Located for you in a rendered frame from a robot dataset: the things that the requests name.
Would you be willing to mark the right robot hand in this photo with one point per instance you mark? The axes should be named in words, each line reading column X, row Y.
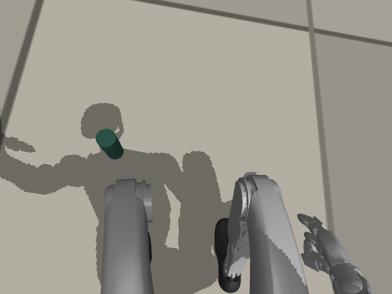
column 330, row 250

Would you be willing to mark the right robot arm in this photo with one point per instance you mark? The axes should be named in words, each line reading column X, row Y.
column 347, row 279

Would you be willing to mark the can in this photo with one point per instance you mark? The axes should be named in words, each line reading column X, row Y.
column 110, row 144

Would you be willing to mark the right robot foot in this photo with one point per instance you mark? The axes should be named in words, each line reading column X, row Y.
column 227, row 284

